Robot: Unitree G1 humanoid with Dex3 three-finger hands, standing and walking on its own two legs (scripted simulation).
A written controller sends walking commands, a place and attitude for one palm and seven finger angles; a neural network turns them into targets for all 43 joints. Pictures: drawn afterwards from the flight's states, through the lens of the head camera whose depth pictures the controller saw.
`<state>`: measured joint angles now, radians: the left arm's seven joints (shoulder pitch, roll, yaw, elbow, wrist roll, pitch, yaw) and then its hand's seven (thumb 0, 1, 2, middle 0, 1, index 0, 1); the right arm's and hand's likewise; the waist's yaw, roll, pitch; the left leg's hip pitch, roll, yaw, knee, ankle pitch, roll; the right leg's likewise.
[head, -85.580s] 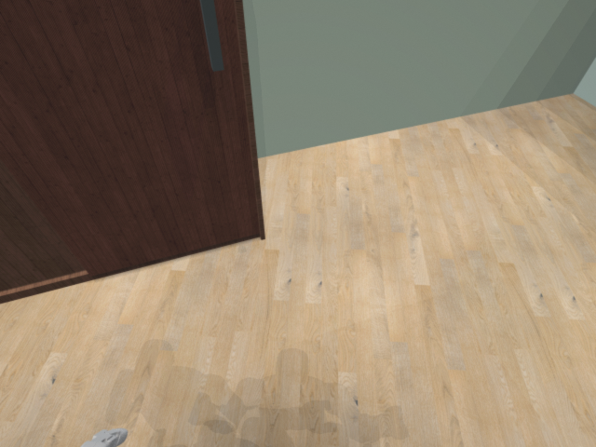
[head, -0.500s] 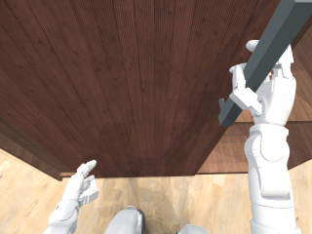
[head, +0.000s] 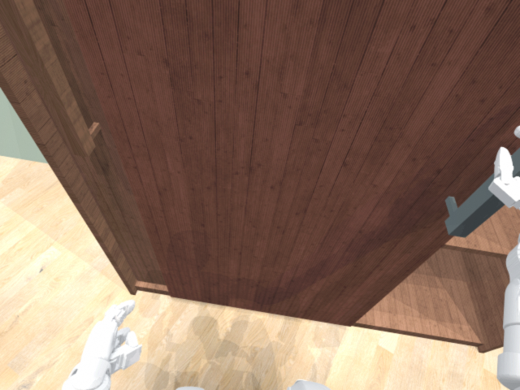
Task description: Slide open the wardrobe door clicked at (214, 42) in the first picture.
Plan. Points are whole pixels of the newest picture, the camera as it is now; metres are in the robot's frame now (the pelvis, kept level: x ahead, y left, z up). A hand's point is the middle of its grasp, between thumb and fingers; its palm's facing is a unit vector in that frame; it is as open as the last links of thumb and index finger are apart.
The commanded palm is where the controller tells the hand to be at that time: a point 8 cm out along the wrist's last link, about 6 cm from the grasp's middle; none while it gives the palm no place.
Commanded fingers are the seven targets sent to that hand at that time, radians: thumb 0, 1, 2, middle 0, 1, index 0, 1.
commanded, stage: stop walking and hold the door there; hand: right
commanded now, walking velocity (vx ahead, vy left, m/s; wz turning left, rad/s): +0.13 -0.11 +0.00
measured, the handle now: (511, 159) +0.41 -0.30 +0.19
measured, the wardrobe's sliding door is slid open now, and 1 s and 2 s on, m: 0.51 0.51 0.51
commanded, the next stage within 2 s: loosen the grip on the handle in 1.78 s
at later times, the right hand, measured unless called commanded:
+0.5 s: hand (503, 178) +0.37 -0.28 +0.19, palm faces +0.47 +0.85 -0.23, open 6.1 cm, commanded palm +0.33 -0.32 +0.16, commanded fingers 0.00 -0.90 -0.90 0.45 1.40 0.45 1.40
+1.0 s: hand (504, 179) +0.37 -0.28 +0.19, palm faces +0.36 +0.91 -0.20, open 6.0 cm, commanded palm +0.33 -0.32 +0.16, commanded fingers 0.00 -0.90 -0.90 0.45 1.40 0.45 1.40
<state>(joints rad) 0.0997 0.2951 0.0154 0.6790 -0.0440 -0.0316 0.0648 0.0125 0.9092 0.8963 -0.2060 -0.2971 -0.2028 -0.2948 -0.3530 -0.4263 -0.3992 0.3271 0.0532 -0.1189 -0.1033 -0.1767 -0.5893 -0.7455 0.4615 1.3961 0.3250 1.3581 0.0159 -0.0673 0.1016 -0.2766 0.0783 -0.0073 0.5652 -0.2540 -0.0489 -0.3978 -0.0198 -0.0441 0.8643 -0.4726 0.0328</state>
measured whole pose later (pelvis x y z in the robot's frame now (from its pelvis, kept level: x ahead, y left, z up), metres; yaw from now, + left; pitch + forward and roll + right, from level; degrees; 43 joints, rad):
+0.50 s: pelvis -0.03 +0.01 +0.00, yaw +4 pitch -1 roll +1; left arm 0.31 0.28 0.00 0.75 -0.05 -0.01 0.09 0.01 0.91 0.90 -0.21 -0.30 -0.20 -0.30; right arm -0.45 -0.52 -0.40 0.65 0.04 -0.17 -0.11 -0.17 -0.61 -0.75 0.46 1.40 0.35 1.37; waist 0.03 -0.06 -0.01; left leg -0.25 0.00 0.04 0.51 -0.24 0.00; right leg -0.31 -0.06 -0.11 0.53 -0.20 -0.02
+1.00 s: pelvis -0.04 -0.04 -0.01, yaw +0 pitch -1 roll -2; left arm 0.20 0.33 0.05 0.71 -0.05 0.01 0.09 0.01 0.91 0.90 -0.20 -0.30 -0.20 -0.29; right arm -0.56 -0.42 -0.28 0.58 0.05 -0.21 -0.08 -0.20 -0.59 -0.78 0.46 1.40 0.36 1.40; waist 0.02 0.00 0.05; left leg -0.31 0.16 0.03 0.64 -0.29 -0.07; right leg -0.30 0.00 -0.08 0.57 -0.21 0.00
